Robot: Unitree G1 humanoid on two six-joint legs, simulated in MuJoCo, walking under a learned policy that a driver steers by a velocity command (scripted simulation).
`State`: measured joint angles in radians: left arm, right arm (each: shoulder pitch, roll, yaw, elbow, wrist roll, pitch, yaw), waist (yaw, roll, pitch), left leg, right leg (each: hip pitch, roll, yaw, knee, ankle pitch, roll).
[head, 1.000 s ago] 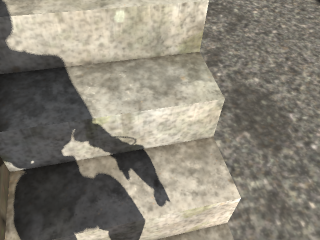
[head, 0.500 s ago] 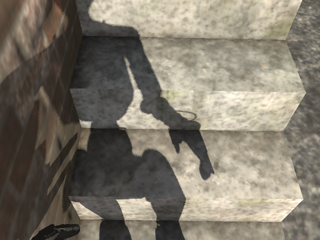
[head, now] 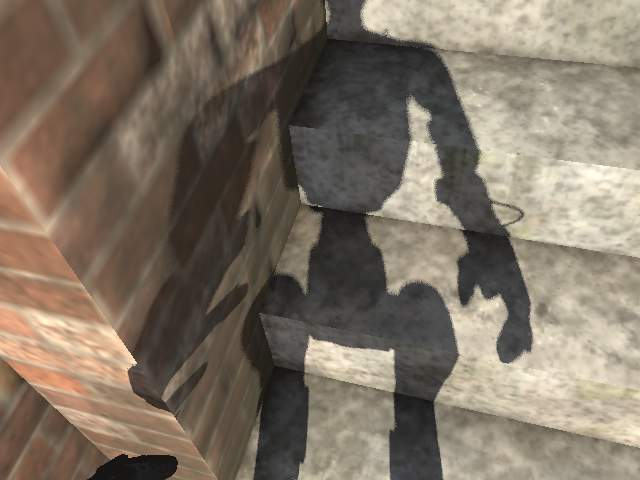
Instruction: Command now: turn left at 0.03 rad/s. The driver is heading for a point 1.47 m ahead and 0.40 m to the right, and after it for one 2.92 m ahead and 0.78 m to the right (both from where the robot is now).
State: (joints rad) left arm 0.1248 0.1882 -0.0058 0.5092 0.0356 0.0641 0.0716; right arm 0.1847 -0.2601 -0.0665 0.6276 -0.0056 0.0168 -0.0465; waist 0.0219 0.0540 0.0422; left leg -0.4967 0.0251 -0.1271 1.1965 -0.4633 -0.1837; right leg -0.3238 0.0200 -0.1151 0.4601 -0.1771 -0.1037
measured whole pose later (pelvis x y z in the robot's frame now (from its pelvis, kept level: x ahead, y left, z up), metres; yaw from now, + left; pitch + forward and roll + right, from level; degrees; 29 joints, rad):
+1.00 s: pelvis -0.05 -0.04 +0.00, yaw -29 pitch +2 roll +0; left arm 0.30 0.26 0.06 0.66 0.02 -0.01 -0.02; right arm 0.22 -0.23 -0.02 0.68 -0.05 -0.06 -0.03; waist 0.00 -0.04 -0.02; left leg -0.27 -0.04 0.02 0.46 -0.22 0.04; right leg -0.30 0.13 0.15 0.67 -0.39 -0.08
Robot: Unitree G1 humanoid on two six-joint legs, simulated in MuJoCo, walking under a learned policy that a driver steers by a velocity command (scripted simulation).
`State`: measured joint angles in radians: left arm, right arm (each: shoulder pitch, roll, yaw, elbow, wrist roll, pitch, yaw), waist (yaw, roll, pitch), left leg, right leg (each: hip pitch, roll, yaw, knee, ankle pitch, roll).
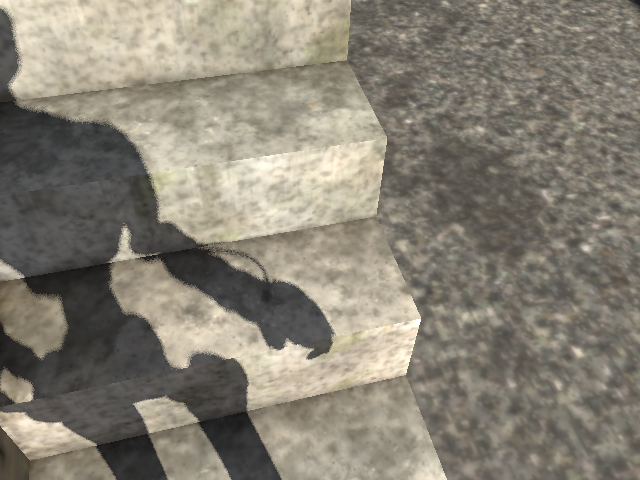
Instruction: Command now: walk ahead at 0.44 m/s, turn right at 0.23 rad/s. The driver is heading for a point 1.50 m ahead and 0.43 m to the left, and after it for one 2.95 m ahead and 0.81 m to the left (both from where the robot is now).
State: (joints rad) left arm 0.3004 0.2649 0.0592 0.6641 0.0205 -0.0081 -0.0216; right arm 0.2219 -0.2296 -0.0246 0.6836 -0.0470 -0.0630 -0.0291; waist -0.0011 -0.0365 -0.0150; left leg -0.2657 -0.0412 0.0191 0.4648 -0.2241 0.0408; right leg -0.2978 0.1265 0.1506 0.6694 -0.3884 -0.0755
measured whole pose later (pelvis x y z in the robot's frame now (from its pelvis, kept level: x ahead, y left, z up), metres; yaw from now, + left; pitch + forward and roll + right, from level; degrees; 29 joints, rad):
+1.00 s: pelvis +0.17 -0.01 +0.01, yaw +29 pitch +4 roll +0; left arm -0.01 0.16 -0.01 0.47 0.08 0.01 0.01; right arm 0.46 -0.24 -0.07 0.76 -0.03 -0.06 -0.09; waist -0.08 -0.04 -0.01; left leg -0.18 -0.13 -0.21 0.37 -0.25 0.11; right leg -1.11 -0.01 0.02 2.03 -0.55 0.02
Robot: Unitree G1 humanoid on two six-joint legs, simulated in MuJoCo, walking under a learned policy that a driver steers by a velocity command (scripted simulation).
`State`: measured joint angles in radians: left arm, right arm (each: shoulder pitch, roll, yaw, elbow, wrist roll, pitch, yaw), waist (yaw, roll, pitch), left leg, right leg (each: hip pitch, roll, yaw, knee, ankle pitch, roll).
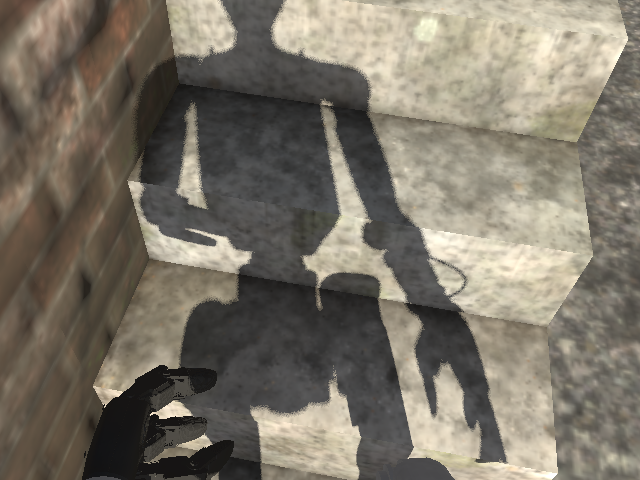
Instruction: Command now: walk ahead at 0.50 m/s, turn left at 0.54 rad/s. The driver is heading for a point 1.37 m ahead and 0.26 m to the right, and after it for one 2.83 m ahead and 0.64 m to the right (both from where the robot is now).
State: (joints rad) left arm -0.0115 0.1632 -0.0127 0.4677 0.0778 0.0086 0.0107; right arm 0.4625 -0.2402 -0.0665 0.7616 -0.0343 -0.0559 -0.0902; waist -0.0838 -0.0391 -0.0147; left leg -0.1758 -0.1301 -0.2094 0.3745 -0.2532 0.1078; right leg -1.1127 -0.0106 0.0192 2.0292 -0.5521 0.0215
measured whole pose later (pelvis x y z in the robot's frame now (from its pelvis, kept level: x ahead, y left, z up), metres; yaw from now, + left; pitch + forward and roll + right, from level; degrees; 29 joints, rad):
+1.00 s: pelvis +0.47 +0.07 +0.33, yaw -8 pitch +7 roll +5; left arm 0.39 0.16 0.00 1.01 -0.03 0.04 -0.09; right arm 0.20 -0.17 0.00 1.02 -0.02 -0.03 0.09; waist -0.03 -0.13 -0.08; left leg -0.63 0.01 0.21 0.82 -0.32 0.04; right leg -1.11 0.02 0.16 1.97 0.09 -0.11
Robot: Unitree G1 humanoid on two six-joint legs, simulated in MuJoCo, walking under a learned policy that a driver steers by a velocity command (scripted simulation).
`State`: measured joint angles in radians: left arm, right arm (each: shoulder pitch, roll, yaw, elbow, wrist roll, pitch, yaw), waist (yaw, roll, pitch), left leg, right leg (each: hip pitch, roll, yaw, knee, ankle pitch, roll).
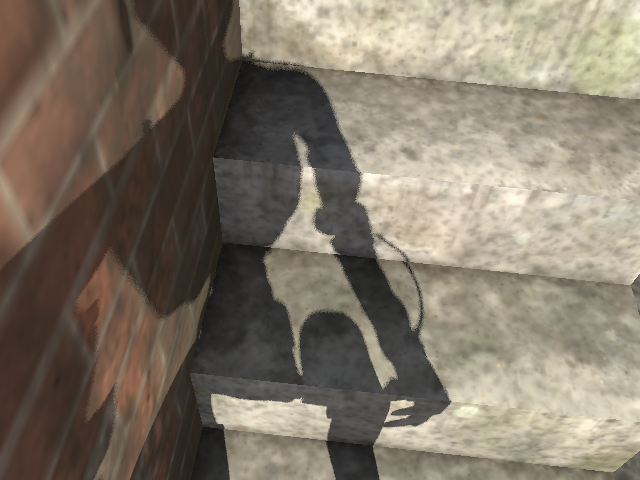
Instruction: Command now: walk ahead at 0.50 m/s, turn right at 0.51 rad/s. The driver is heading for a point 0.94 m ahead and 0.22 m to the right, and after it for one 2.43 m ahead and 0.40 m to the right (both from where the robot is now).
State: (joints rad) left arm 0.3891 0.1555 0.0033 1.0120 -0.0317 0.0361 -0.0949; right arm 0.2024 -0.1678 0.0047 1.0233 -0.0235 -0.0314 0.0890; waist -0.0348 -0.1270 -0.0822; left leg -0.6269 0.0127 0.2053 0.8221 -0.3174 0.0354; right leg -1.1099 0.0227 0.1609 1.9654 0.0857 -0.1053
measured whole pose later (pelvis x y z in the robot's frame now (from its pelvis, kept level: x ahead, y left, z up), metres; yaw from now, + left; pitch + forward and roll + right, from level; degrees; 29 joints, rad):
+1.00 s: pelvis +0.36 -0.13 +0.26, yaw -25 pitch +1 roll +6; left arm 0.18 0.43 0.03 0.80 0.13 -0.10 -0.10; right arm 0.34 -0.22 0.07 0.58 0.02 0.02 0.15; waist -0.08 -0.06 -0.02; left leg -1.54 -0.13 0.00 2.66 -0.34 -0.02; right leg -0.18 -0.17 -0.24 0.43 -0.26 -0.05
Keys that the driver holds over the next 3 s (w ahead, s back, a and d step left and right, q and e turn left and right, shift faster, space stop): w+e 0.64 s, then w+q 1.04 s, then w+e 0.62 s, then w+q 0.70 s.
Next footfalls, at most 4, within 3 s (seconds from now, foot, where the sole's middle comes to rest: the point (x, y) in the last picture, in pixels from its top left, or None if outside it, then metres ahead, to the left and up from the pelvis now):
0.62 right None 0.34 -0.23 -0.53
1.40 left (340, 314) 0.60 -0.04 -0.34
2.12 right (536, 170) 0.72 -0.32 -0.14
2.94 left None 1.07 -0.16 0.05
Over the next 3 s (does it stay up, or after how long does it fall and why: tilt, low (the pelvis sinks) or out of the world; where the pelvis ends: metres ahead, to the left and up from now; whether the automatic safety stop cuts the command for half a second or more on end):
stays up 0.94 -0.23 0.70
